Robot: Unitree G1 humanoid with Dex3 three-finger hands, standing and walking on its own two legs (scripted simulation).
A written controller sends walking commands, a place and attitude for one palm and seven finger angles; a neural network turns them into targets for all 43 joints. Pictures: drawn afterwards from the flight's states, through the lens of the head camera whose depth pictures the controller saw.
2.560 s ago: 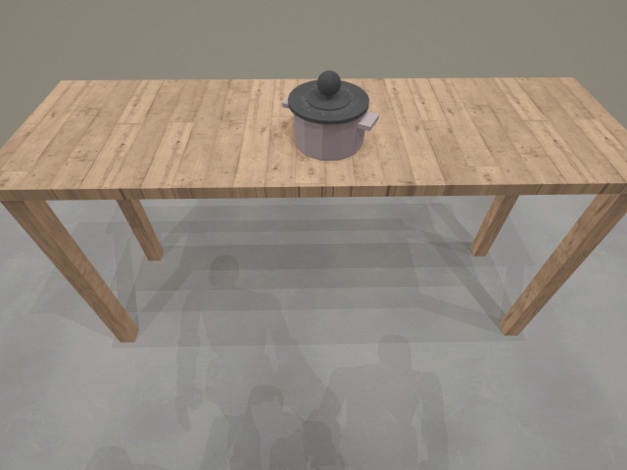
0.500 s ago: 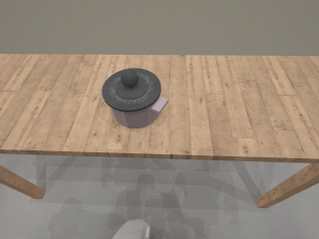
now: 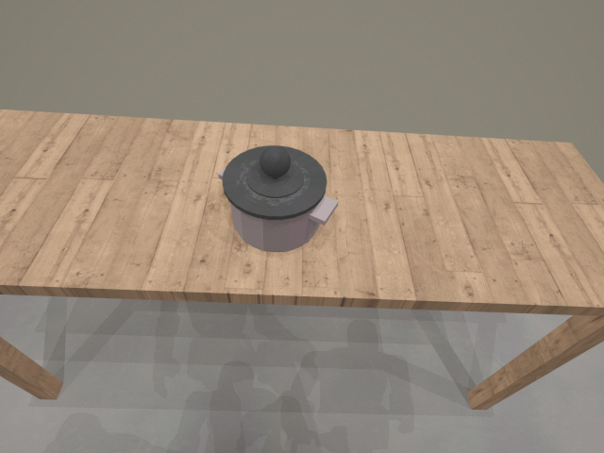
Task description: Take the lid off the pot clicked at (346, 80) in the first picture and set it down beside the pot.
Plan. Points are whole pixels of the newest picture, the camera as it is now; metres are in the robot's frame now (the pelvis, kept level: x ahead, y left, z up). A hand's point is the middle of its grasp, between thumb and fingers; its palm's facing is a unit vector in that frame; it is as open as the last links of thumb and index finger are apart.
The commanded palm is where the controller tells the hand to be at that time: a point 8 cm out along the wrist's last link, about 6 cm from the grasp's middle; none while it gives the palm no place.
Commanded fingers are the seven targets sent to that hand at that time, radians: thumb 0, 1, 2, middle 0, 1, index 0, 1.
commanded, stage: come to a stop and stand still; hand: left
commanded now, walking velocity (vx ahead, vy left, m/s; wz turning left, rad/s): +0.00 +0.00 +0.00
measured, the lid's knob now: (275, 161) +0.51 +0.08 +0.10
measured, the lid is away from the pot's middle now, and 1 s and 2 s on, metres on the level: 0.00 0.00 0.00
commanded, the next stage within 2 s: look again from close up in 0.26 s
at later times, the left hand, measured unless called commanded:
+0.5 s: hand out of the picture +0.00 +0.14 -0.19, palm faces -0.01 -0.99 -0.17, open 7.3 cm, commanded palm none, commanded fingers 0.00 0.90 0.90 -0.20 -0.30 -0.20 -0.30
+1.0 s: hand out of the picture +0.04 +0.17 -0.19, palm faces +0.00 -0.98 -0.19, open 7.4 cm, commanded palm none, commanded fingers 0.00 0.90 0.90 -0.20 -0.30 -0.20 -0.30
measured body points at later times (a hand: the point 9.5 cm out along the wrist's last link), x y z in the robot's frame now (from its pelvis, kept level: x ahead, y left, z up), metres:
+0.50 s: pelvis +0.00 -0.02 -0.01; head +0.02 -0.02 +0.44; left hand +0.00 +0.19 -0.17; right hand -0.03 -0.23 -0.17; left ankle +0.05 +0.10 -0.74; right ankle -0.04 -0.14 -0.74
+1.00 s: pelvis +0.03 -0.01 -0.01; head +0.05 +0.01 +0.44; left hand +0.04 +0.22 -0.17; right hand +0.08 -0.24 -0.16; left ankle +0.05 +0.10 -0.74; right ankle -0.04 -0.14 -0.74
